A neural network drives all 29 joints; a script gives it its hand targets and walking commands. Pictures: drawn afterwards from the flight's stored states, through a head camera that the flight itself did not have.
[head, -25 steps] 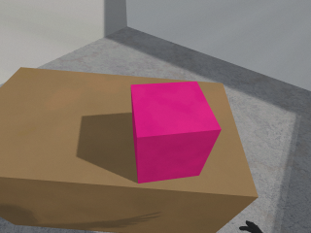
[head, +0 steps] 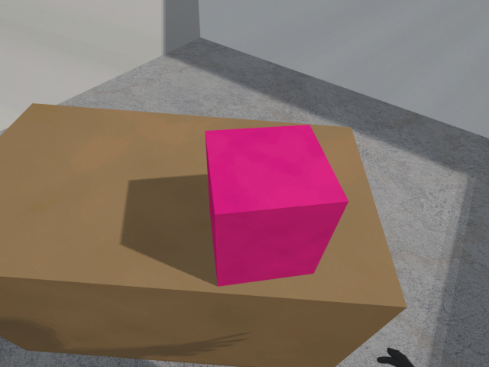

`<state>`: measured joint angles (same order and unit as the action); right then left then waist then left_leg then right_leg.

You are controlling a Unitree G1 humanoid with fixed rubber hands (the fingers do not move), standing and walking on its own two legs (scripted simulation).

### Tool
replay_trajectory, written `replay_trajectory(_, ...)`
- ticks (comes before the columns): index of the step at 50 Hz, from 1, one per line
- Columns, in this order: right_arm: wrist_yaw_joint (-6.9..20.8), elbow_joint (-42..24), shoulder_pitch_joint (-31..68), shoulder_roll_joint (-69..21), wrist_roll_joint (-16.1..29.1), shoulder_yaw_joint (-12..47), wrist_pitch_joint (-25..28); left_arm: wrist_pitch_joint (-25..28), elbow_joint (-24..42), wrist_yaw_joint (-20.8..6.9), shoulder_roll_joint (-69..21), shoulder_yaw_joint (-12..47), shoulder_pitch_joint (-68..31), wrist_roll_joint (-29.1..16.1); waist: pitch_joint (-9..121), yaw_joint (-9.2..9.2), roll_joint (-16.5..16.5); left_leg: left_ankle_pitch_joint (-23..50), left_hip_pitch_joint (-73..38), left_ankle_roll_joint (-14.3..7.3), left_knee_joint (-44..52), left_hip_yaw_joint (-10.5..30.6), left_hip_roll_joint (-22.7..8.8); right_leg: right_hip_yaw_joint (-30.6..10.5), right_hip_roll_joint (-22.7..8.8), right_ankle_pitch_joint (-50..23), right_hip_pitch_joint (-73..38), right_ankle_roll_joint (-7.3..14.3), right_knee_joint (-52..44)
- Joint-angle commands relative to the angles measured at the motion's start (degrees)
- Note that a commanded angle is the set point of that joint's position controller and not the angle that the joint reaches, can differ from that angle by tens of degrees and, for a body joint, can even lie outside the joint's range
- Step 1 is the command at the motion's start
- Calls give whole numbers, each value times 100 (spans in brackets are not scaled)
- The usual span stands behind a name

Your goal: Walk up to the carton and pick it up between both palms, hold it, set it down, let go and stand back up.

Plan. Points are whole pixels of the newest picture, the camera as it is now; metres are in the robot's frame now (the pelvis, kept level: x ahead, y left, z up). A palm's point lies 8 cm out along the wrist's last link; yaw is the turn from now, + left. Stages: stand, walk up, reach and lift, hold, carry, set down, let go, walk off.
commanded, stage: stand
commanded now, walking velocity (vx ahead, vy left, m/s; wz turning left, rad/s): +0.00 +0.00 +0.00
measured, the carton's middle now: (262, 206) +0.42 -0.01 +0.00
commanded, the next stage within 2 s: none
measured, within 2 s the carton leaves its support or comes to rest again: neither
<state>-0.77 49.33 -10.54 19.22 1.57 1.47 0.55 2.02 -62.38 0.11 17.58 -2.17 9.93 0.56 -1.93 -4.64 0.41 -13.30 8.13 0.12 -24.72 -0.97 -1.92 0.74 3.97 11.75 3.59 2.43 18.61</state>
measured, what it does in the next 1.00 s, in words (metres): stands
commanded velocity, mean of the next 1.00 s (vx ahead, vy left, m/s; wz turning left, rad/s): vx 0.00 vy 0.00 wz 0.00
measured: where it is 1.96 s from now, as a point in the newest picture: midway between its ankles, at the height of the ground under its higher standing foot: outside the picture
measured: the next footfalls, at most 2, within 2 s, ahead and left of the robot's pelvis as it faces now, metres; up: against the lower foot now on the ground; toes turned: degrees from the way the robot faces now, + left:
none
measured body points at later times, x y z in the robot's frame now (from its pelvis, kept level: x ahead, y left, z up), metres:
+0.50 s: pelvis +0.00 +0.00 +0.00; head +0.00 +0.00 +0.45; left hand +0.05 +0.29 -0.14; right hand +0.14 -0.28 -0.11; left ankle +0.00 +0.12 -0.74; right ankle -0.01 -0.09 -0.74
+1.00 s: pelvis +0.00 -0.01 +0.00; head -0.01 +0.00 +0.45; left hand +0.05 +0.29 -0.13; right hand +0.14 -0.28 -0.11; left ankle +0.00 +0.12 -0.74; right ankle -0.01 -0.09 -0.74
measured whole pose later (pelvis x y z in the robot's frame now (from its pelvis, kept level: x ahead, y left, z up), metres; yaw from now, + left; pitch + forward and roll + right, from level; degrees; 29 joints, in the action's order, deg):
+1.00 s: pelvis +0.00 -0.01 +0.00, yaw +0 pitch -3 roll -1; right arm -0.8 51.1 -9.6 19.4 1.6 1.5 0.8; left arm 1.7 -62.9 0.1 17.7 -2.0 8.7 0.2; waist -2.1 -4.6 1.0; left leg -12.3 7.4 0.2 -23.0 -1.0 -1.9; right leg 0.7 4.0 11.4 3.3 2.8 18.0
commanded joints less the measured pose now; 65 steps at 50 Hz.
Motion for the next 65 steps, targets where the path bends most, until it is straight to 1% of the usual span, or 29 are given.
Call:
replay_trajectory(1,-83,51,491,1118,-313,-325,155,72,242,15,1436,-148,-533,17,124,545,489,911,-188,-259,776,555,-656,-803,-1179,-1047,347,-9,-362)
replay_trajectory(2,-96,54,404,1236,-277,-342,135,68,217,28,1552,-223,-399,2,82,432,727,982,-195,-285,732,623,-635,-935,-1179,-829,282,-13,-450)
replay_trajectory(5,-91,88,398,1151,-263,-311,144,85,162,-18,1431,-178,-416,-7,87,500,457,1394,-228,-215,802,568,-649,-821,-1151,-1139,383,0,-269)
replay_trajectory(6,-87,129,364,1377,-304,-358,153,93,301,-26,1347,-207,-454,-26,85,385,725,1359,-172,-228,778,657,-661,-910,-1179,-1032,225,20,-353)
replay_trajectory(7,-85,152,326,1214,-300,-341,192,57,231,-2,1353,-173,-490,-32,134,545,721,1137,-210,-178,783,632,-649,-791,-1150,-912,291,1,-320)
replay_trajectory(8,-116,120,369,1210,-271,-332,172,49,254,-15,1386,-167,-547,-83,100,536,369,1108,-162,-238,783,669,-688,-904,-1132,-858,409,16,-431)
replay_trajectory(9,-101,162,377,1232,-279,-352,107,81,226,19,1589,-186,-401,2,-30,458,612,1213,-201,-219,830,639,-688,-910,-1166,-626,467,-3,-381)
replay_trajectory(12,-104,184,239,1236,-296,-343,148,51,202,42,1456,-161,-483,57,-106,535,309,828,-77,-214,972,702,-628,-806,-1126,-543,412,50,-311)
replay_trajectory(13,-92,95,588,1269,-369,-316,165,54,203,2,1436,-151,-446,21,38,436,704,866,-197,-195,877,582,-601,-815,-1064,-736,297,-66,-437)
replay_trajectory(19,-65,53,563,1035,-261,-294,187,109,316,6,1202,-117,-617,18,271,515,296,1093,-388,-176,694,641,-678,-821,-1180,-1217,306,-39,-489)
replay_trajectory(21,-42,149,691,1229,-319,-354,117,105,183,8,1420,-138,-543,-8,284,482,786,1212,-316,-194,763,547,-642,-851,-1246,-1057,147,-53,-437)
replay_trajectory(24,-57,142,622,1155,-312,-334,139,30,179,22,1365,-104,-631,-38,44,456,130,994,-142,-216,630,552,-587,-767,-1188,-1360,266,-26,-558)
replay_trajectory(27,-39,148,471,1209,-281,-344,163,99,195,20,1402,-185,-492,-37,388,529,648,1425,-430,-213,738,527,-689,-897,-1238,-1216,255,39,-275)
replay_trajectory(29,-85,232,465,1218,-320,-370,164,60,260,-6,1320,-127,-452,-41,151,384,722,1255,-263,-252,843,638,-672,-811,-1216,-1041,227,54,-293)
replay_trajectory(30,-43,214,391,1242,-256,-359,177,57,195,34,1435,-176,-514,-76,424,437,184,1418,-394,-170,782,709,-652,-759,-1197,-1234,68,23,-229)
replay_trajectory(34,-58,170,336,1308,-315,-375,168,74,193,31,1503,-223,-414,-47,-42,456,734,1768,-222,-120,723,527,-646,-819,-1187,-1682,220,2,-309)
replay_trajectory(36,-68,172,473,1282,-317,-412,178,75,210,34,1406,-186,-373,-43,286,432,369,1430,-301,-133,895,514,-667,-757,-1172,-1372,107,-13,-165)
replay_trajectory(38,-80,154,564,1153,-333,-314,201,106,162,23,1249,-147,-412,-35,197,441,713,1443,-322,-175,804,579,-695,-810,-1205,-1247,148,44,-243)
replay_trajectory(41,-53,240,432,1222,-250,-332,181,72,169,40,1448,-150,-615,-79,268,433,134,1249,-305,-260,925,584,-709,-909,-1265,-1176,167,30,-373)
replay_trajectory(48,-21,257,503,1203,-278,-366,143,103,160,24,1616,-182,-556,-82,133,565,624,877,-393,-128,1045,579,-630,-722,-1123,-829,273,-43,-546)
replay_trajectory(49,-33,174,615,1139,-275,-317,197,74,192,3,1348,-180,-677,-63,7,394,431,662,-197,-184,931,560,-626,-838,-1164,-608,274,-1,-698)
replay_trajectory(51,-33,223,583,1034,-260,-301,210,102,218,-36,1397,-165,-730,-95,120,467,355,1150,-295,-137,1022,528,-696,-768,-1133,-785,290,-15,-409)
replay_trajectory(52,-38,264,474,1385,-301,-371,183,64,80,-48,1494,-221,-517,-34,260,476,640,1084,-422,-121,980,496,-657,-801,-1149,-915,285,7,-396)
replay_trajectory(53,-71,239,556,1187,-270,-297,138,79,216,-8,1257,-171,-683,-37,-29,389,170,978,-154,-204,879,597,-641,-776,-1129,-805,183,-43,-435)
replay_trajectory(55,-52,142,495,996,-273,-291,187,121,151,-4,1405,-196,-673,-52,304,617,366,780,-353,-177,859,561,-672,-897,-1247,-901,132,33,-503)
replay_trajectory(57,-69,247,471,1192,-342,-314,170,74,111,-19,1406,-210,-557,-64,140,421,511,1137,-308,-147,920,547,-617,-838,-1216,-982,91,15,-464)
replay_trajectory(59,-91,154,501,1230,-303,-335,145,69,256,32,1451,-171,-571,-79,201,472,705,1146,-317,-180,983,552,-684,-841,-1192,-1140,174,-3,-499)
replay_trajectory(60,-99,209,472,1239,-283,-349,110,84,104,38,1425,-191,-693,-62,289,468,219,1521,-403,-199,897,542,-690,-741,-1188,-1312,134,-63,-312)
replay_trajectory(65,-73,211,637,1079,-290,-288,196,57,90,31,1457,-199,-532,-16,-97,466,340,1053,-210,-170,864,548,-630,-875,-1146,-1081,354,-97,-531)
